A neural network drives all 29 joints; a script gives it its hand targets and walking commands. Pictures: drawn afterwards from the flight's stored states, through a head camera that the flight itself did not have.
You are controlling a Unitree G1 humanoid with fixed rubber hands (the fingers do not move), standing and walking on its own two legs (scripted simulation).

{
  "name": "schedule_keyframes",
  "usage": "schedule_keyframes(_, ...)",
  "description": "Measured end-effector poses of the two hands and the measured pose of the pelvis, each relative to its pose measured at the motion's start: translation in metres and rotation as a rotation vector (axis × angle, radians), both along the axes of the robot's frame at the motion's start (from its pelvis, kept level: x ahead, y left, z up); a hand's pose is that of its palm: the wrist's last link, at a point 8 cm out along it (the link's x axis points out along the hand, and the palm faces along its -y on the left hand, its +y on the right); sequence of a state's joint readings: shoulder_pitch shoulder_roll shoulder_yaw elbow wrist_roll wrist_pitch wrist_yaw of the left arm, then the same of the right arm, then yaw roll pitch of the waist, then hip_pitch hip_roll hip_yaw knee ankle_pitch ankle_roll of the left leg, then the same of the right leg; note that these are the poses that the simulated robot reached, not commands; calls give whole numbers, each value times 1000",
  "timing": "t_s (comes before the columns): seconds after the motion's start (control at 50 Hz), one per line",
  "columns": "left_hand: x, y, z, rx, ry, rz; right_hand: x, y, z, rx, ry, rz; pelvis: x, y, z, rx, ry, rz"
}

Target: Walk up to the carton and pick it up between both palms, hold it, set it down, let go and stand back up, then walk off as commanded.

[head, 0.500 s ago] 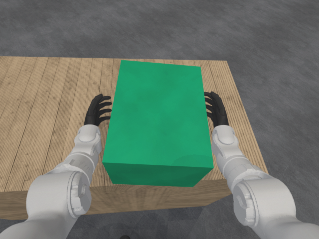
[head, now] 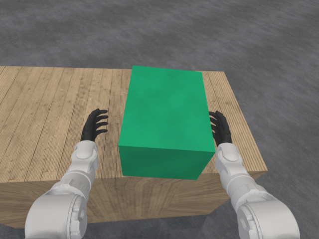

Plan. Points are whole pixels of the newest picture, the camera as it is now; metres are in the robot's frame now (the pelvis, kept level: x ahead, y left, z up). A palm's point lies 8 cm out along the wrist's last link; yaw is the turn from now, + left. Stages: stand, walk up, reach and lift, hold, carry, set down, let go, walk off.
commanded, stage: set down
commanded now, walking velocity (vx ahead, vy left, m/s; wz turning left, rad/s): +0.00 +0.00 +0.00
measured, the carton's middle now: (163, 121) +0.46 -0.02 -0.01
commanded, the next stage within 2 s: none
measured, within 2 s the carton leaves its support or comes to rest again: neither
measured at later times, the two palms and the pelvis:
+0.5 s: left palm (81, 162) +0.32 +0.20 -0.01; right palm (237, 160) +0.32 -0.20 +0.02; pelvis +0.03 -0.01 +0.01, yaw +1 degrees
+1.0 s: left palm (68, 191) +0.25 +0.21 -0.01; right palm (247, 185) +0.25 -0.20 +0.03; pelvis +0.02 -0.01 +0.01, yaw +1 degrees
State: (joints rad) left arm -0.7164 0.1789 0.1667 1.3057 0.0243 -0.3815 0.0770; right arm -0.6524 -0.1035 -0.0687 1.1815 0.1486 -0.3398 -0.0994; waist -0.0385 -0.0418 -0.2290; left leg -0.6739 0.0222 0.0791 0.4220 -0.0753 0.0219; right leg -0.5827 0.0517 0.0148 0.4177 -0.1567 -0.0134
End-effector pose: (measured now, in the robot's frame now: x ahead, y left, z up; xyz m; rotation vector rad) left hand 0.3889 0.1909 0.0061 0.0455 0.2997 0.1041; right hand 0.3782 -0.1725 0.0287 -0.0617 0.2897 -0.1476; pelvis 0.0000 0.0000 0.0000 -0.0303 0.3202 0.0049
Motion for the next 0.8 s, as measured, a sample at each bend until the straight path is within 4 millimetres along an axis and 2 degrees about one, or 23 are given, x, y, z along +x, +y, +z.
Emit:
schedule_keyframes(0.16, -18, 6, -16, 7, 29, 18, -14, -8, -11, 9, 11, -3, 4, -2, 1, 2, -6, 0)
schedule_keyframes(0.34, -30, 11, -11, 18, -11, 14, -25, -19, -10, 21, -29, -3, 19, -7, 3, 10, -43, 2)
schedule_keyframes(0.46, -56, 11, -11, 26, 7, -6, -46, -27, -9, 26, -52, 3, 28, -13, 7, 20, -148, 5)
schedule_keyframes(0.66, -102, 18, -21, 24, 34, 3, -90, -39, -14, 37, -59, -32, 28, -17, 8, 24, -233, 6)
schedule_keyframes(0.8, -119, 21, -20, -9, 24, 22, -111, -36, -12, 46, -53, -27, 25, -13, 8, 24, -242, 8)
